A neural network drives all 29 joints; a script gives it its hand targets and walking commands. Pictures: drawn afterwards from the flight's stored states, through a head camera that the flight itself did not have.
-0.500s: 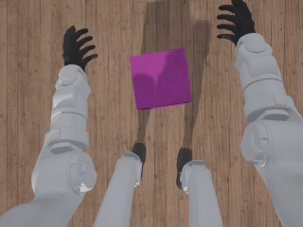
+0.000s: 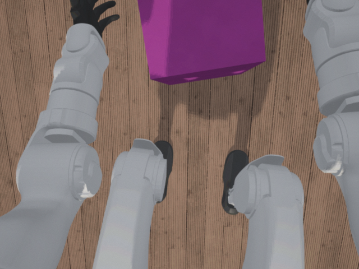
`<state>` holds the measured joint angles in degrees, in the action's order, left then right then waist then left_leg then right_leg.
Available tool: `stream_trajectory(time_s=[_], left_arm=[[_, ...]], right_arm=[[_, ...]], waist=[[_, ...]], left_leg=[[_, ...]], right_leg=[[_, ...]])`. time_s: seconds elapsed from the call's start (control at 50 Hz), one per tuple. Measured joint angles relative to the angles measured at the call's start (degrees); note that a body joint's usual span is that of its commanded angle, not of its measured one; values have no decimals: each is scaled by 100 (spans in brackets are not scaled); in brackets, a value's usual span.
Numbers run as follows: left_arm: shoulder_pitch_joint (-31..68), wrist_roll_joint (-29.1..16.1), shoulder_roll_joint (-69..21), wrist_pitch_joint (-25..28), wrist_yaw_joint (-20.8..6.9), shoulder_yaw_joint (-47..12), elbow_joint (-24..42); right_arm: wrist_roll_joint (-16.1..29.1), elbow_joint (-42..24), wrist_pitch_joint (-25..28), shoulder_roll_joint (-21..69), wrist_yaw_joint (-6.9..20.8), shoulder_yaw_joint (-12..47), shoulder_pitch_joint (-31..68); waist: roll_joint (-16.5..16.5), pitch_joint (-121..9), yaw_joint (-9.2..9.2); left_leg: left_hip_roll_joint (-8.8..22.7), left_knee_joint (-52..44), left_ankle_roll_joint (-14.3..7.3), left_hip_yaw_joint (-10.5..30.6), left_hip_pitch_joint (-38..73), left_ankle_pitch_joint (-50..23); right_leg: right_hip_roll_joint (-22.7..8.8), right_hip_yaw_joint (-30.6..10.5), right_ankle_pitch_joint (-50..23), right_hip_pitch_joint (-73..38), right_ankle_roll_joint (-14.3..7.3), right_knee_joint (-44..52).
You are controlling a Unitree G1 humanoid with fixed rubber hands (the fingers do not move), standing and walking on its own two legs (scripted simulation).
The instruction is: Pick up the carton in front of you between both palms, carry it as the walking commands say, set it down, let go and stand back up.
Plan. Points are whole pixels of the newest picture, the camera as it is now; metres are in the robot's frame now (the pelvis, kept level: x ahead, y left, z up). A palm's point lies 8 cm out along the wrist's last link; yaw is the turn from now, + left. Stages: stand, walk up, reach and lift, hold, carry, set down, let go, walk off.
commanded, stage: reach and lift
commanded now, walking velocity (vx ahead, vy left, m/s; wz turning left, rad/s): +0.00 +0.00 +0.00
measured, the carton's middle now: (200, 31) +0.55 +0.02 -0.30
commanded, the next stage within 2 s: none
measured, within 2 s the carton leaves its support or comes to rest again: leaves its support in 1.06 s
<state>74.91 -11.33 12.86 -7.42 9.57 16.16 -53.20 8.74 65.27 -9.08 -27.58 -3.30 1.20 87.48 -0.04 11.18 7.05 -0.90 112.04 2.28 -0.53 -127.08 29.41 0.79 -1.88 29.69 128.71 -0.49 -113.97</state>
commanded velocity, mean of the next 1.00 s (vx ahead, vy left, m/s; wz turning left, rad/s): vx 0.00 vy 0.00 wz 0.00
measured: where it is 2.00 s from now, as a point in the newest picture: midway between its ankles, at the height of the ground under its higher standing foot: (193, 187)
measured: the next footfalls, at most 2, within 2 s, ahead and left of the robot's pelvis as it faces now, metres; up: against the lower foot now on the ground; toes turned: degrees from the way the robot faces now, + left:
none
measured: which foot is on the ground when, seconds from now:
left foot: down 0.00-1.00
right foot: down 0.00-1.00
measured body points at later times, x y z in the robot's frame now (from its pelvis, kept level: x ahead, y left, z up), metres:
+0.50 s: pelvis +0.00 +0.00 -0.06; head +0.38 -0.01 +0.18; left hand +0.54 +0.20 -0.23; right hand +0.60 -0.15 -0.24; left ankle +0.12 +0.13 -0.39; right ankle +0.11 -0.12 -0.39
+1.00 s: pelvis +0.00 +0.00 -0.06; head +0.37 -0.02 +0.18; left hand +0.55 +0.18 -0.23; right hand +0.60 -0.12 -0.23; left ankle +0.12 +0.13 -0.39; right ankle +0.11 -0.12 -0.39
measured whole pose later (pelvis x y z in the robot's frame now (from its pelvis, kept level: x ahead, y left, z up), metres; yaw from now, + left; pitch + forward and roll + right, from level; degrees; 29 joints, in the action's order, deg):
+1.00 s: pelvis +0.00 +0.00 -0.06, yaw +0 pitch +36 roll +4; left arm 85.1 -5.7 12.1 -9.7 7.0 19.1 -60.9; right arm 2.3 71.4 -9.4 -21.4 -2.8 -2.3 95.1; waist -1.0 22.7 5.2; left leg -1.3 125.7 2.8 -0.8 -129.6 32.0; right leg 0.9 -2.2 32.2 131.8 -1.0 -128.1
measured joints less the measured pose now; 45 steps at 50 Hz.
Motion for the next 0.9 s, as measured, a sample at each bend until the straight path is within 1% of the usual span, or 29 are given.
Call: stream_trajectory(time_s=[0.14,0.22,0.32,0.44,0.62,0.72,0.74,0.76,0.8,0.86,0.9], left_arm=[[754,-15,122,128,-21,-135,-800],[1005,-38,172,265,-48,-186,-1035],[943,-203,168,406,-6,-297,-988],[740,-374,110,516,51,-486,-874],[669,-162,14,503,7,-387,-1034],[840,-176,-60,499,-19,-510,-996],[922,-154,-88,491,-5,-524,-1034],[989,-123,-102,476,63,-483,-1066],[1064,-63,-110,446,113,-393,-1091],[1147,157,-144,311,90,-85,-1082],[1151,329,-148,161,-4,109,-1022]], right_arm=[[225,748,136,-124,68,239,684],[312,891,283,-176,93,345,863],[390,704,418,-186,46,498,773],[446,406,476,-139,3,582,398],[351,809,489,85,35,420,513],[393,860,488,207,54,536,683],[378,859,484,262,56,551,724],[338,864,482,302,-26,535,763],[263,921,471,334,-81,517,862],[4,1099,413,383,-72,370,1035],[-228,1095,301,432,-56,139,1061]], waist=[[-55,737,-17],[-107,1123,-42],[-233,1454,-90],[-212,1223,-105],[-88,1019,-129],[-95,1154,-143],[-102,1194,-142],[-112,1237,-140],[-129,1304,-152],[-129,1351,-170],[-105,1322,-170]], left_leg=[[-41,618,26,-5,-181,5],[-51,908,19,-22,-243,60],[-28,1226,-37,-78,-158,232],[-60,1347,-30,-85,-206,336],[-82,1205,18,-61,-209,259],[-80,1154,23,-48,-195,187],[-80,1148,24,-46,-185,177],[-80,1142,25,-45,-168,170],[-82,1133,24,-47,-136,159],[-85,1140,30,-57,-108,153],[-77,1183,39,-55,-134,168]], right_leg=[[-24,-4,23,186,-19,-642],[-28,-20,84,244,-5,-935],[0,-75,242,158,51,-1241],[-31,-84,381,196,52,-1384],[-51,-61,315,214,1,-1270],[-47,-49,237,200,-4,-1212],[-46,-47,225,190,-4,-1204],[-45,-47,217,173,-3,-1199],[-45,-49,207,141,-5,-1192],[-43,-60,203,127,-15,-1213],[-31,-58,206,168,-30,-1260]])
